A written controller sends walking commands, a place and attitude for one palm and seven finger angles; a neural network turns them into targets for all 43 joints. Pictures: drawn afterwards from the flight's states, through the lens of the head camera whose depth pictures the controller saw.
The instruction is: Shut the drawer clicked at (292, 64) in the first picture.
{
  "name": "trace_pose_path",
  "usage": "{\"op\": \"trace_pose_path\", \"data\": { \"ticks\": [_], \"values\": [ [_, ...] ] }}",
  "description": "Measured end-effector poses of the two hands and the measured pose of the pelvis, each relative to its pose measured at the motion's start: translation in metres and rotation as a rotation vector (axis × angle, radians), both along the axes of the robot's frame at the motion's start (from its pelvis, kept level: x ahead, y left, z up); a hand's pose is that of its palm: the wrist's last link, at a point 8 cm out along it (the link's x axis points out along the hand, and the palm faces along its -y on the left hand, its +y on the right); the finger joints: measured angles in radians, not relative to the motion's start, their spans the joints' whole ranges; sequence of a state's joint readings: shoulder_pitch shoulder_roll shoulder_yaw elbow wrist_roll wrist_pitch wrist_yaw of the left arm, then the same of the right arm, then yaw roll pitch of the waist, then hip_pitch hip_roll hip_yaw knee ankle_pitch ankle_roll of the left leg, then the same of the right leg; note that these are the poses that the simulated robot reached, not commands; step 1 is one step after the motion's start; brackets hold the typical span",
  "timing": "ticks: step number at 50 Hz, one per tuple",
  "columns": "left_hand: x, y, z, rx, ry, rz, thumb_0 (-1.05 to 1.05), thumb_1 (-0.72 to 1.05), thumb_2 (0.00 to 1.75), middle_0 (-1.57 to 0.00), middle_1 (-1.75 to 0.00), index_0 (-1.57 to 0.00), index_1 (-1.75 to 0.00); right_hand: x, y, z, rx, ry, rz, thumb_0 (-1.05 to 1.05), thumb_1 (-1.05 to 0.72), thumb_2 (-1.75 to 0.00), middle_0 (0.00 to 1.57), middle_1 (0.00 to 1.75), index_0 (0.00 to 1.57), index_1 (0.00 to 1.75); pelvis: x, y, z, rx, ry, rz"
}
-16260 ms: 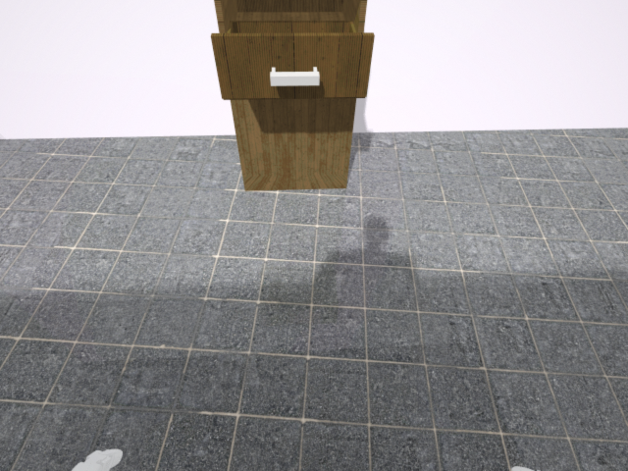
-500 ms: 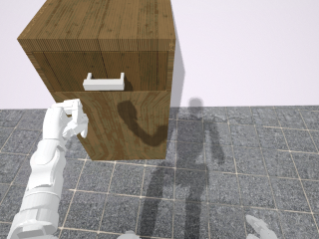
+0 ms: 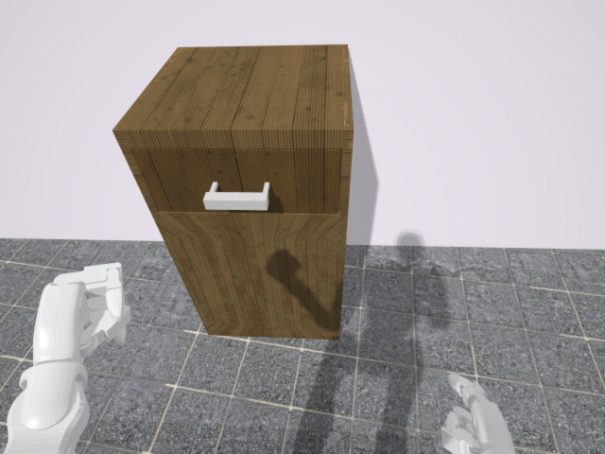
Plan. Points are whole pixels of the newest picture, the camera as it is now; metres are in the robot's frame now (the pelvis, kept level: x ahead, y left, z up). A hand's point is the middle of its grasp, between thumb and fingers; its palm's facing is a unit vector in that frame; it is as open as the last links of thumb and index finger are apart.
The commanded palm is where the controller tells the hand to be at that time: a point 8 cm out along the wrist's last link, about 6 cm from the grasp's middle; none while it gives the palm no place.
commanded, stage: draw the hand back to the body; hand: left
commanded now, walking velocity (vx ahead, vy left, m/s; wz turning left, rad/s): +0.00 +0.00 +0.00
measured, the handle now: (238, 193) +0.63 +0.22 -0.04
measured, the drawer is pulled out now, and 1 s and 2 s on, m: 0.00 0.00 0.00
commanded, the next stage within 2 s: step back with the hand held close in 0.36 s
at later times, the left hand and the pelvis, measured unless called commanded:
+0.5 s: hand (82, 340) +0.18 +0.24 +0.15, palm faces +0.39 -0.84 -0.38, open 3.3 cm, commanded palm +0.13 +0.28 +0.17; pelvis +0.00 +0.00 +0.00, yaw +0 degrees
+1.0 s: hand (44, 369) +0.15 +0.26 +0.15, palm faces +0.28 -0.81 -0.51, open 3.3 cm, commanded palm +0.09 +0.30 +0.17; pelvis -0.04 +0.02 +0.00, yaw +0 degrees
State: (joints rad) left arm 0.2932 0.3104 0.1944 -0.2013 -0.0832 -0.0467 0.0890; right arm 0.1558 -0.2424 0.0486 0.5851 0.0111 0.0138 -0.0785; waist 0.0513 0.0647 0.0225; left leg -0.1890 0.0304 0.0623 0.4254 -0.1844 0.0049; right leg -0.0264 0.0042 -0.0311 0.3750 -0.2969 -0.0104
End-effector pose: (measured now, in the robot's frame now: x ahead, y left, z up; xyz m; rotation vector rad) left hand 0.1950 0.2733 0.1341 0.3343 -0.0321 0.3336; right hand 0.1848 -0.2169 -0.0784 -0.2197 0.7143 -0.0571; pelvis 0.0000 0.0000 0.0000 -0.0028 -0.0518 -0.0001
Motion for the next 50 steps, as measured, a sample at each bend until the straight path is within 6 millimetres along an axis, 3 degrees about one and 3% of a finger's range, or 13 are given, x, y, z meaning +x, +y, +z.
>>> {"op": "trace_pose_path", "data": {
  "ticks": [11, 14, 22, 31, 40, 50],
  "values": [
    [-0.056, 0.004, 0.041, 0.139, -0.07, 0.03, 0.02, 0.9, 0.9, -1.4, -1.6, -1.4, -1.6, -0.004, -0.006, -0.001, -0.002, -0.026, -0.004, 0.02, -0.9, -0.9, 0.2, 0.3, 0.2, 0.3, 0.002, -0.001, 0.001, -0.004, -0.019, 0.0],
    [-0.064, 0.005, 0.044, 0.15, -0.076, 0.043, 0.02, 0.9, 0.9, -1.4, -1.6, -1.4, -1.6, -0.002, -0.005, -0.001, -0.003, -0.034, -0.001, 0.02, -0.9, -0.9, 0.2, 0.3, 0.2, 0.3, 0.002, -0.001, 0.001, -0.004, -0.023, 0.005],
    [-0.059, 0.006, 0.033, 0.105, -0.071, 0.063, 0.02, 0.9, 0.9, -1.4, -1.6, -1.41, -1.6, 0.0, -0.001, 0.001, -0.011, -0.048, 0.013, 0.02, -0.9, -0.9, 0.2, 0.3, 0.2, 0.3, 0.001, -0.001, 0.001, -0.002, -0.03, 0.008],
    [-0.048, 0.01, 0.047, 0.198, -0.097, -0.004, 0.02, 0.89, 0.9, -1.4, -1.6, -1.4, -1.6, -0.003, -0.004, 0.004, -0.015, -0.022, -0.019, 0.02, -0.9, -0.9, 0.2, 0.3, 0.21, 0.3, -0.001, 0.002, 0.0, -0.011, 0.015, 0.004],
    [-0.05, 0.016, 0.039, 0.231, -0.002, -0.073, 0.02, 0.89, 0.9, -1.4, -1.6, -1.4, -1.59, -0.029, -0.011, -0.004, -0.036, 0.064, -0.104, 0.02, -0.9, -0.9, 0.2, 0.3, 0.2, 0.3, -0.013, 0.015, 0.0, -0.007, 0.06, -0.012],
    [-0.079, 0.028, 0.039, 0.243, -0.038, -0.077, 0.02, 0.89, 0.9, -1.4, -1.6, -1.4, -1.59, -0.062, 0.001, -0.005, -0.042, 0.07, -0.111, 0.02, -0.9, -0.9, 0.2, 0.3, 0.2, 0.3, -0.044, 0.025, -0.003, -0.022, 0.062, -0.009]
  ]
}}
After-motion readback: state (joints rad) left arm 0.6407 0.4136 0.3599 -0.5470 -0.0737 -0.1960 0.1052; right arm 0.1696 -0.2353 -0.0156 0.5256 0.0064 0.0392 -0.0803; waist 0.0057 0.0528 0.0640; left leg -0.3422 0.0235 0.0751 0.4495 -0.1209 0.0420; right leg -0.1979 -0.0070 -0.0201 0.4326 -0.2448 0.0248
